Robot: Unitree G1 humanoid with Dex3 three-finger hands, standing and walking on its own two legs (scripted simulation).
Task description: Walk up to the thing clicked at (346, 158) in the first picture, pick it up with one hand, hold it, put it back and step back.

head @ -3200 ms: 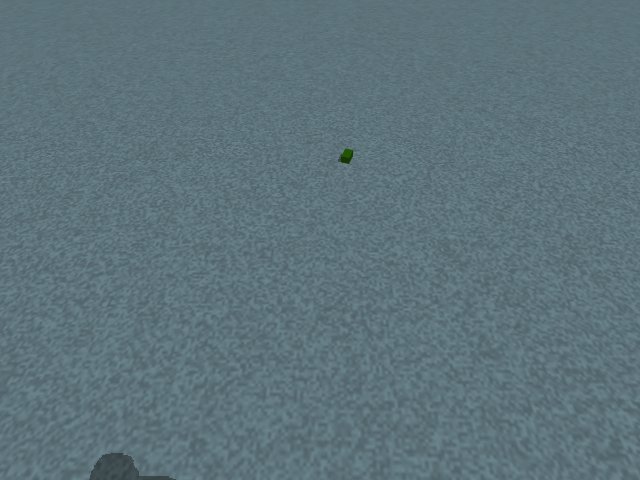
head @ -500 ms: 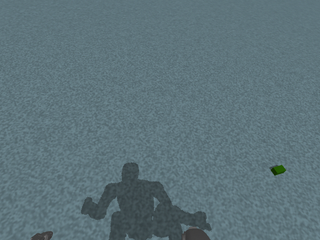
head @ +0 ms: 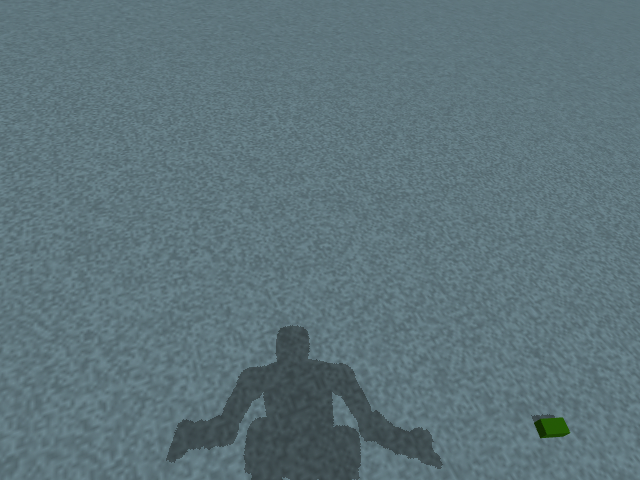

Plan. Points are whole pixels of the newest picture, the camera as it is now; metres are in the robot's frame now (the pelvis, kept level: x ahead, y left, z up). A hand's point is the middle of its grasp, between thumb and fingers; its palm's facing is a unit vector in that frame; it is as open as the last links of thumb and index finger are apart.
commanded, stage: walk up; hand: left
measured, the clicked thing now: (551, 427) +0.47 -0.76 -0.72
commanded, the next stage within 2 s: none
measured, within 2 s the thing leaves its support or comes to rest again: neither
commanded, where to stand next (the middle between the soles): +0.13 -1.02 m, yaw +7 degrees
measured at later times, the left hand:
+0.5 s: hand out of the picture +0.15 +0.06 -0.14, palm faces -0.04 -0.92 -0.40, open 7.4 cm
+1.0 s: hand out of the picture +0.16 -0.13 -0.16, palm faces -0.09 -0.95 -0.29, open 7.4 cm
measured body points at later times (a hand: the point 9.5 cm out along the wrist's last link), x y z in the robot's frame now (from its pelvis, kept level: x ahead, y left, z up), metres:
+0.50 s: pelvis +0.04 -0.24 -0.02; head +0.08 -0.23 +0.43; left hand +0.15 +0.10 -0.11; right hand +0.09 -0.63 -0.10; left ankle +0.05 -0.04 -0.66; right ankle +0.09 -0.37 -0.71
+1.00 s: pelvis +0.06 -0.41 +0.00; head +0.08 -0.35 +0.44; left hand +0.16 -0.08 -0.14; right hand +0.08 -0.79 -0.04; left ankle +0.14 -0.25 -0.71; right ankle +0.10 -0.62 -0.65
